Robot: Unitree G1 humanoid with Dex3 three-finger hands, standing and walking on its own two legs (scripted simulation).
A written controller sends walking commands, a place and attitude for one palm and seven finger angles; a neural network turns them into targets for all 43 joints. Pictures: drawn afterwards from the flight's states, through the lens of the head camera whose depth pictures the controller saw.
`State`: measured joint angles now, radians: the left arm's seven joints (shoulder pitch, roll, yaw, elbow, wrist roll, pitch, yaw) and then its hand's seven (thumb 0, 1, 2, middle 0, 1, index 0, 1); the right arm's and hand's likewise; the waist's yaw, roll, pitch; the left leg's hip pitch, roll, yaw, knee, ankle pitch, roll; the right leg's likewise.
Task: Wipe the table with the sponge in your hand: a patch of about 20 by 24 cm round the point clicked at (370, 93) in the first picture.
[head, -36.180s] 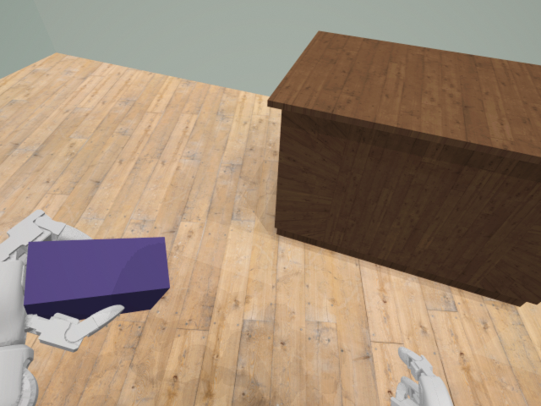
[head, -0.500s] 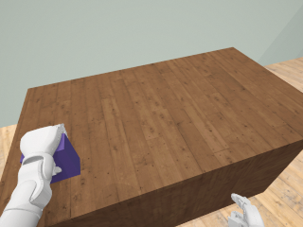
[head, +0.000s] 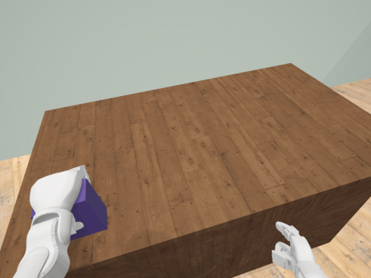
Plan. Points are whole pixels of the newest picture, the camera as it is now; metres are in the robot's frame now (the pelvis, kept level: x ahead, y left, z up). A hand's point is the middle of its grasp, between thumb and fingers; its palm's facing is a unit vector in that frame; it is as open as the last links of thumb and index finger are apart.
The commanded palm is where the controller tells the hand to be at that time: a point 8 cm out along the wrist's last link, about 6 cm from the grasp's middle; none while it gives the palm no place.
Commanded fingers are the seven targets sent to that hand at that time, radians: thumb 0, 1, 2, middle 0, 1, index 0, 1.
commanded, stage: wipe back along the first lane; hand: left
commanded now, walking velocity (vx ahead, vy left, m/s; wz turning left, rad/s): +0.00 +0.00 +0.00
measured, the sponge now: (78, 216) +0.23 +0.29 +0.01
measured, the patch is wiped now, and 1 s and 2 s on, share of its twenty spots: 1.00 1.00 1.00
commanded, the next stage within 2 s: lift the sponge slowly off the table in 0.06 s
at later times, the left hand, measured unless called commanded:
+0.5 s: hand (70, 215) +0.20 +0.27 +0.07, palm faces +0.04 -0.11 -0.99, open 10.1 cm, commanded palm +0.17 +0.27 +0.13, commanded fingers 0.00 0.10 1.30 -1.20 -1.60 -1.20 -1.60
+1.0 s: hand (67, 213) +0.19 +0.26 +0.10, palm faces +0.08 -0.10 -0.99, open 10.1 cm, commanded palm +0.16 +0.26 +0.16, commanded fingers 0.00 0.10 1.30 -1.20 -1.60 -1.20 -1.60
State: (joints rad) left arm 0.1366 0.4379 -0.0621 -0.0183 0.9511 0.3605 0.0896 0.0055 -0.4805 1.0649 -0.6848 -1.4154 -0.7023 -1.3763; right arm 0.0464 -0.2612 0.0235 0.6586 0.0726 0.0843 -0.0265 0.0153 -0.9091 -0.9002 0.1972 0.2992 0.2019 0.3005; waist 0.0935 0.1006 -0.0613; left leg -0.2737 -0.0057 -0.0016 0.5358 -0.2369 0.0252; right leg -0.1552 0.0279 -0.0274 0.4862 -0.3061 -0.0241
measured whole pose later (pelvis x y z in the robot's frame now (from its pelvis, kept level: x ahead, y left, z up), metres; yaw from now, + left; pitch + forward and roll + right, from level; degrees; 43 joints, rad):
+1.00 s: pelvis -0.02 -0.02 +0.00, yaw +0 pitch -7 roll -1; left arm 0.15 0.46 -0.08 -0.14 0.91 0.38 0.02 0.00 -0.51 1.06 -0.73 -1.36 -0.75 -1.32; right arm 0.01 -0.25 0.04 0.71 0.05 0.03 -0.05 0.02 -0.91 -0.90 0.20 0.30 0.20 0.30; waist 0.13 0.12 -0.01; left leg -0.18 0.01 -0.01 0.48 -0.18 0.00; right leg -0.07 0.05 -0.03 0.45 -0.26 -0.05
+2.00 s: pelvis -0.04 -0.01 +0.00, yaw +0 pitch -7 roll -1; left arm 0.00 0.53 -0.06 -0.23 0.84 0.45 -0.08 0.00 -0.51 1.06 -0.73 -1.36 -0.75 -1.32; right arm 0.00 -0.26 0.07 0.68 0.07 0.02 -0.08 0.02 -0.91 -0.90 0.20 0.30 0.19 0.30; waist 0.14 0.13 -0.01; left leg -0.19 0.00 -0.01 0.46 -0.15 0.00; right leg -0.09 0.04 -0.03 0.46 -0.25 -0.04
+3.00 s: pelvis -0.04 -0.01 +0.00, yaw +0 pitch -7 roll -1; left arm 0.11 0.54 -0.02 -0.31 0.82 0.44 -0.08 0.00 -0.51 1.06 -0.73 -1.36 -0.75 -1.32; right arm 0.01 -0.27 0.06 0.67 0.06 0.01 -0.08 0.02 -0.91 -0.90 0.20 0.30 0.20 0.30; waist 0.14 0.13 -0.01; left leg -0.20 0.01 -0.01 0.48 -0.16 0.01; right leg -0.10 0.05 -0.02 0.48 -0.25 -0.04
